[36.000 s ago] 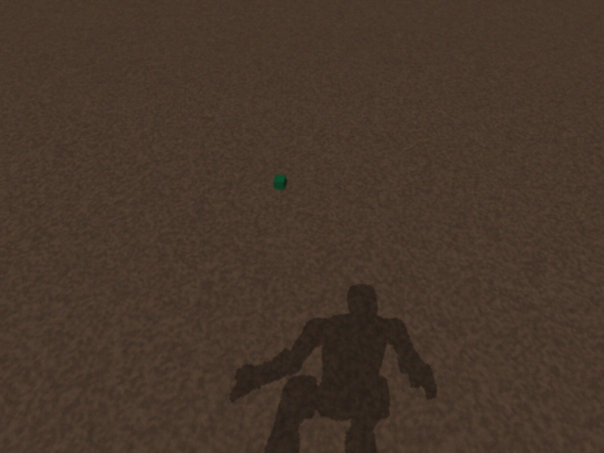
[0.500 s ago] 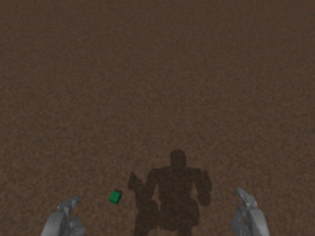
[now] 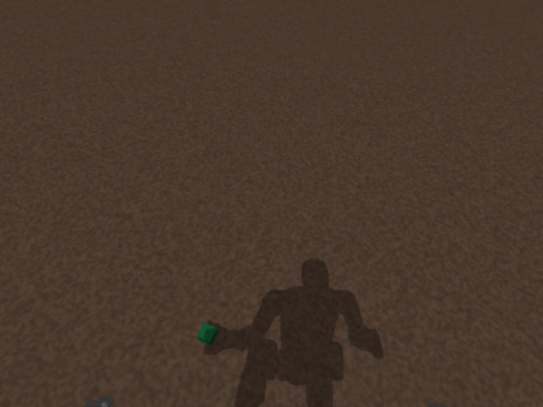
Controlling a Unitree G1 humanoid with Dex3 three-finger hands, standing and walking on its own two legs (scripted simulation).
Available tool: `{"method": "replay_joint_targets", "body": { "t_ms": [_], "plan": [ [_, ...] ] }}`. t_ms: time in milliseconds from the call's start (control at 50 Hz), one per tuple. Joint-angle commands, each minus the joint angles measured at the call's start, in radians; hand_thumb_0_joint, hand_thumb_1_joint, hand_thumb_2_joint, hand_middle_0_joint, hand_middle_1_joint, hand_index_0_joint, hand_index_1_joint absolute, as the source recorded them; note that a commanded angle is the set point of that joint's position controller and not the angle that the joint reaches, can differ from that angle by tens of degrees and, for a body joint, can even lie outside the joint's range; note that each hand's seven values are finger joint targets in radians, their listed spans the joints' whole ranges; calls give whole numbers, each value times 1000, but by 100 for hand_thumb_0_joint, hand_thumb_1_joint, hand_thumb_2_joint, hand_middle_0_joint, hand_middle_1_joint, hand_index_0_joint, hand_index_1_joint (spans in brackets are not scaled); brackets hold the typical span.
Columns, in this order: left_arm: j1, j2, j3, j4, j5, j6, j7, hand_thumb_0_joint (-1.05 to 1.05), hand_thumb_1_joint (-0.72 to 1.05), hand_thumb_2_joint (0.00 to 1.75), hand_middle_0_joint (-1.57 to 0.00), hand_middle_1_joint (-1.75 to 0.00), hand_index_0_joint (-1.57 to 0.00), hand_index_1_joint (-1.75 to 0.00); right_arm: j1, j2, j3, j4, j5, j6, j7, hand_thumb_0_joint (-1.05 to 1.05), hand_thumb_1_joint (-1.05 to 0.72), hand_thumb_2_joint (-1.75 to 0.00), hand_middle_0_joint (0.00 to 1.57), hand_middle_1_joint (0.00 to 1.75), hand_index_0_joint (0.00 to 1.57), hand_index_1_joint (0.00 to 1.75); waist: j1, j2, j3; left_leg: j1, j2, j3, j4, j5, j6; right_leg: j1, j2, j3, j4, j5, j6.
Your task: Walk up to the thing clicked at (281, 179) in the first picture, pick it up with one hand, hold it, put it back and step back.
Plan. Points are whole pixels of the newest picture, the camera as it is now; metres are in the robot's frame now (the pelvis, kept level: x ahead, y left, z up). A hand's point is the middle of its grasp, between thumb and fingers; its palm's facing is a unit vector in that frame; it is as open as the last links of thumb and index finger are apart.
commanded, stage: stand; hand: left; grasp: from above
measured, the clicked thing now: (207, 334) +0.47 +0.22 -0.73
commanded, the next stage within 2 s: none
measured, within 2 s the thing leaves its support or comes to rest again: neither
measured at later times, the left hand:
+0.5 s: hand out of the picture +0.03 +0.24 -0.14, palm faces +0.04 -0.94 -0.34, open 7.3 cm
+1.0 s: hand out of the picture +0.07 +0.23 -0.14, palm faces +0.02 -0.94 -0.33, open 7.3 cm
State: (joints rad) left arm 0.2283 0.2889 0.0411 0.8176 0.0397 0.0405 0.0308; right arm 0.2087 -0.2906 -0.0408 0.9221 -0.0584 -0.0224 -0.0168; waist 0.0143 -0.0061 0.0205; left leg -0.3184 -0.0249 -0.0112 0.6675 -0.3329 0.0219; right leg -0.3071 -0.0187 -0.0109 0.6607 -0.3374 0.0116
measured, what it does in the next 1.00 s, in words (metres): stands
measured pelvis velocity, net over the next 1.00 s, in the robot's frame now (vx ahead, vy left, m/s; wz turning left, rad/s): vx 0.01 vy -0.01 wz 0.01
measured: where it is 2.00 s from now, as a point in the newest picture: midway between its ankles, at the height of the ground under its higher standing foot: outside the picture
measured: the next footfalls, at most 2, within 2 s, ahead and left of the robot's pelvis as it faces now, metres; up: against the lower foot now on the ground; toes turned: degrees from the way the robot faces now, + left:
none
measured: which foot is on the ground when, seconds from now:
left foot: down 0.00-1.00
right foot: down 0.00-1.00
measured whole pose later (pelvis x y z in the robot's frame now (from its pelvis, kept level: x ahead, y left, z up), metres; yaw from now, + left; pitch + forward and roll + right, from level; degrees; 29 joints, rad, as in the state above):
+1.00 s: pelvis +0.01 -0.01 +0.03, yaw +0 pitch -3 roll +0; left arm 0.12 0.29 0.02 1.17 0.02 0.00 0.02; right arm 0.13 -0.32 -0.01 1.15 -0.02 -0.01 -0.02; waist 0.00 0.02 0.06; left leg -0.11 -0.01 -0.03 0.33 -0.17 0.00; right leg -0.09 0.00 -0.02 0.32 -0.18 0.00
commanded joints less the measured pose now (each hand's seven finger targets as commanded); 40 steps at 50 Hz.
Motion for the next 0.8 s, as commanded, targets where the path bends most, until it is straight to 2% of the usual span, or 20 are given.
{"method": "replay_joint_targets", "body": {
  "t_ms": [0, 60, 100, 140, 200, 260, 320, 340, 420, 480, 580, 660, 740, 780],
  "plan": [
    [-46, 140, 41, 2, -4, -52, 12, 0, 90, 90, -20, -30, -20, -30, -81, -158, -33, -46, 11, -24, -12, 0, -90, -90, 20, 30, 20, 30, 17, 46, -27, 35, 99, -156, -251, 138, 31, 101, -59, 78, -186, 141, -37],
    [-56, 152, 41, 64, -6, -55, 14, 0, 90, 90, -20, -30, -20, -30, -62, -163, -32, -4, 17, -18, -19, 0, -90, -90, 20, 30, 20, 30, 5, 32, -34, 100, 106, -150, -282, 183, 26, 131, -68, 80, -227, 176, -36],
    [-45, 148, 38, 102, -9, -53, 14, 0, 90, 90, -20, -30, -20, -30, -69, -175, -32, 18, 19, -16, -21, 0, -90, -90, 20, 30, 20, 30, 12, 53, -29, 120, 112, -158, -317, 169, 23, 149, -68, 72, -248, 178, -30],
    [-55, 157, 35, 136, -10, -55, 14, 0, 90, 90, -20, -30, -20, -30, -68, -176, -31, 40, 23, -13, -21, 0, -90, -90, 20, 30, 20, 30, 4, 40, 4, 120, 105, -151, -343, 142, 17, 152, -69, 75, -275, 172, -25],
    [-60, 164, 33, 174, -9, -56, 14, 0, 90, 90, -20, -30, -20, -30, -68, -178, -29, 63, 27, -11, -22, 0, -90, -90, 20, 30, 20, 30, 3, 29, -5, 139, 112, -150, -364, 161, 16, 180, -79, 75, -297, 191, -24],
    [-55, 163, 26, 213, -5, -59, 14, 0, 90, 90, -20, -30, -20, -30, -88, -176, -28, 83, 31, -8, -19, 0, -90, -90, 20, 30, 20, 30, 7, 4, 6, 164, 112, -148, -369, 163, 14, 176, -86, 78, -325, 170, -22],
    [-72, 175, 25, 233, -4, -57, 13, 0, 90, 90, -20, -30, -20, -30, -86, -183, -26, 103, 31, -2, -18, 0, -90, -90, 20, 30, 20, 30, 2, 6, 37, 148, 105, -147, -391, 99, 6, 165, -82, 79, -351, 128, -17],
    [-65, 172, 23, 241, -5, -57, 12, 0, 90, 90, -20, -30, -20, -30, -95, -189, -27, 106, 31, -1, -18, 0, -90, -90, 20, 30, 20, 30, 4, 12, 36, 148, 112, -151, -395, 86, 11, 165, -84, 77, -354, 131, -19],
    [-82, 184, 24, 261, -8, -58, 12, 0, 90, 90, -20, -30, -20, -30, -100, -186, -23, 123, 31, 2, -14, 0, -90, -90, 20, 30, 20, 30, 2, 14, 39, 132, 110, -149, -410, 73, 7, 178, -87, 81, -367, 124, -18],
    [-78, 184, 20, 276, -8, -62, 10, 0, 90, 90, -20, -30, -20, -30, -110, -190, -22, 131, 34, 0, -12, 0, -90, -90, 20, 30, 20, 30, 2, -5, 18, 170, 111, -142, -395, 130, 9, 175, -94, 84, -385, 133, -20],
    [-94, 199, 21, 288, -12, -62, 7, 0, 90, 90, -20, -30, -20, -30, -101, -194, -15, 150, 33, 4, -9, 0, -90, -90, 20, 30, 20, 30, -1, 20, 43, 141, 108, -139, -402, 85, 6, 176, -93, 90, -396, 102, -18],
    [-100, 202, 22, 297, -12, -63, 6, 0, 90, 90, -20, -30, -20, -30, -112, -195, -10, 151, 35, 2, -9, 0, -90, -90, 20, 30, 20, 30, 1, 8, 15, 165, 118, -139, -397, 125, 10, 191, -101, 92, -392, 137, -23],
    [-116, 202, 20, 298, -17, -68, 5, 0, 90, 90, -20, -30, -20, -30, -105, -198, -5, 161, 36, -2, -10, 0, -90, -90, 20, 30, 20, 30, -2, 3, -8, 192, 120, -129, -386, 224, 9, 213, -108, 95, -394, 214, -24],
    [-122, 209, 22, 299, -17, -65, 4, 0, 90, 90, -20, -30, -20, -30, -109, -205, -5, 164, 36, -3, -12, 0, -90, -90, 20, 30, 20, 30, -3, 12, 1, 185, 120, -127, -392, 220, 6, 210, -104, 93, -395, 212, -26]
  ]
}}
